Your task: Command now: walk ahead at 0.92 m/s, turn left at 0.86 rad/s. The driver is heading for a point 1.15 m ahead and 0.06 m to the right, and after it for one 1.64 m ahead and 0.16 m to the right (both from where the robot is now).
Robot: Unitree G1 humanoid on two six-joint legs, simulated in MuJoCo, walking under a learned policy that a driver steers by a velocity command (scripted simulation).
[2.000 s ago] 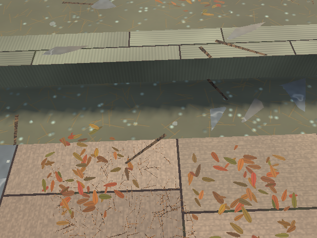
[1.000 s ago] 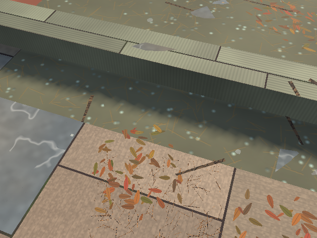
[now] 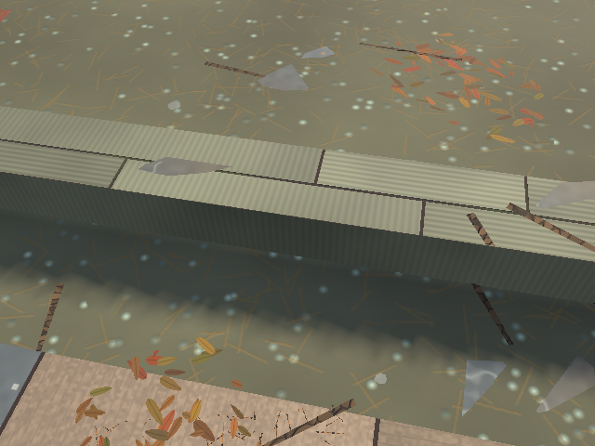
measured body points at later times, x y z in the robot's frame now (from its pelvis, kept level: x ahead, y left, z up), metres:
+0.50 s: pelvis +0.47 +0.02 +0.01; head +0.50 +0.03 +0.45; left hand +0.57 +0.30 -0.11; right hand +0.53 -0.27 -0.12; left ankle +0.18 +0.05 -0.59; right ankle +0.61 -0.01 -0.70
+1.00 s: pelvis +0.82 +0.02 +0.04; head +0.88 -0.01 +0.49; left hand +1.14 +0.18 -0.02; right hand +0.77 -0.25 -0.09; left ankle +0.82 +0.21 -0.70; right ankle +0.82 -0.08 -0.45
